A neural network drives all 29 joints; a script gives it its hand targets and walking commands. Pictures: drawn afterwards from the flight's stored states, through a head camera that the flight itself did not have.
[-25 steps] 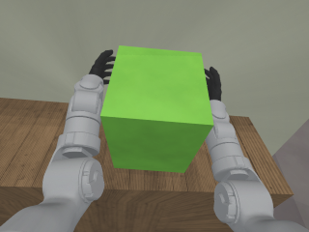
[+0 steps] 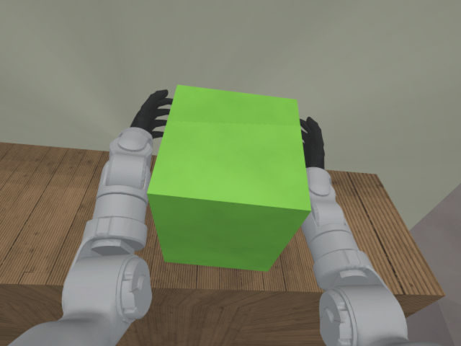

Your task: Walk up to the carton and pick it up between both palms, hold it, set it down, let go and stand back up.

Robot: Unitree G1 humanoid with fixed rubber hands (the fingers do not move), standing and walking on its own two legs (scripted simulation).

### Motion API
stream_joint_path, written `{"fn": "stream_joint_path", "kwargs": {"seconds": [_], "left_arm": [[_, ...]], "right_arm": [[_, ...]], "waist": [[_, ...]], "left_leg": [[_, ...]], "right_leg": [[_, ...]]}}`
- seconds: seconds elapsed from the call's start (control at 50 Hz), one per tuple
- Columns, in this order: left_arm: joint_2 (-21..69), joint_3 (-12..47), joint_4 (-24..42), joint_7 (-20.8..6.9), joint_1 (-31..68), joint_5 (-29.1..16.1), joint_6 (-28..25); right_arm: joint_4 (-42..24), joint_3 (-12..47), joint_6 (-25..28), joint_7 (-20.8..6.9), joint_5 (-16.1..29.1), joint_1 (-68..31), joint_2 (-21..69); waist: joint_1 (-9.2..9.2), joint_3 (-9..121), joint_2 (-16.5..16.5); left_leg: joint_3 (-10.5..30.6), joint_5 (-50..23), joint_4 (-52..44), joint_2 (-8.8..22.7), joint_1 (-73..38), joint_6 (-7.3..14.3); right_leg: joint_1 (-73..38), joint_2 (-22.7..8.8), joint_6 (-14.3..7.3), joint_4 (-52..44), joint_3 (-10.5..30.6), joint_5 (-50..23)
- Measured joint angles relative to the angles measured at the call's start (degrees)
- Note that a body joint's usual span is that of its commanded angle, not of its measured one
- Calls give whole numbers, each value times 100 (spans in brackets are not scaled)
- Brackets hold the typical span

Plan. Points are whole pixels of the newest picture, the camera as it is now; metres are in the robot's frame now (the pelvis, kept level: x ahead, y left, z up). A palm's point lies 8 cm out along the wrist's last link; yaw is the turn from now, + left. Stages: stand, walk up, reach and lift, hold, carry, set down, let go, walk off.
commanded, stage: set down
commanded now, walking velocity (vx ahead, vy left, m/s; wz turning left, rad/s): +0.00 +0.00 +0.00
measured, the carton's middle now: (226, 186) +0.36 -0.03 +0.10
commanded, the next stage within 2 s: none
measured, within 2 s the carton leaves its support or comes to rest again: neither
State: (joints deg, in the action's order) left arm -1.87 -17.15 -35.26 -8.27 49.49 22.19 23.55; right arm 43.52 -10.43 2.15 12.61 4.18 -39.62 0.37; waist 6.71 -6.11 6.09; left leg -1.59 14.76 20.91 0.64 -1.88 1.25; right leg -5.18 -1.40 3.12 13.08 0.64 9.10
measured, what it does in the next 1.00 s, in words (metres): stands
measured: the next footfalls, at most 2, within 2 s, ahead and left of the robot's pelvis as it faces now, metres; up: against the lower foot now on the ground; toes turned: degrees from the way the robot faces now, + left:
none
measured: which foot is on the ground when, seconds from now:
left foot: down 0.00-1.00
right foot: down 0.00-1.00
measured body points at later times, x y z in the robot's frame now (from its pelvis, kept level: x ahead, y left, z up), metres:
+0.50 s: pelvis +0.00 +0.00 +0.00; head +0.01 +0.04 +0.45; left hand +0.45 +0.09 +0.14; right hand +0.38 -0.20 +0.13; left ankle -0.02 +0.09 -0.75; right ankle -0.02 -0.16 -0.75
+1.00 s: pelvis -0.01 -0.01 +0.00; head +0.01 +0.04 +0.45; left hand +0.45 +0.08 +0.13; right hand +0.36 -0.20 +0.11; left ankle -0.02 +0.09 -0.75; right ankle -0.02 -0.16 -0.75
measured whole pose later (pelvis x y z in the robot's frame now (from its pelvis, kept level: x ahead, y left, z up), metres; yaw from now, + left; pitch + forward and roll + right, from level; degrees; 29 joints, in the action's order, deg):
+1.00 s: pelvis -0.01 -0.01 +0.00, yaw +0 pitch -5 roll -1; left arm -1.9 -20.1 -47.1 -9.0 52.4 22.2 13.9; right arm 43.5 -18.4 6.1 12.1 -2.0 -36.7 4.5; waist 7.0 -6.3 5.7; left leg -1.9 13.7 20.9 0.6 2.4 1.2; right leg -0.8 -1.5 3.1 13.1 0.6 9.0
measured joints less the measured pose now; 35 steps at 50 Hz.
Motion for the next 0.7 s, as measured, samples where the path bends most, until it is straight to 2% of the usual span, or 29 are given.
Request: {"fn": "stream_joint_path", "kwargs": {"seconds": [0.14,0.34,0.7], "left_arm": [[0,-50,-342,-1,124,0,-41],[-1,-161,-770,0,191,0,-389],[0,-153,-853,-10,180,0,-697]], "right_arm": [[0,-255,-87,-43,-25,55,108],[-1,-352,-58,-50,-185,113,138],[-2,-492,195,-50,-293,179,219]], "waist": [[0,-1,0],[28,-19,-41],[28,-18,-41]], "left_leg": [[-22,-6,0,-5,32,0],[-23,-11,0,-2,152,0],[-27,-18,0,-2,369,0]], "right_leg": [[32,-10,0,0,0,84],[153,-7,0,0,0,77],[377,-7,2,0,0,11]]}}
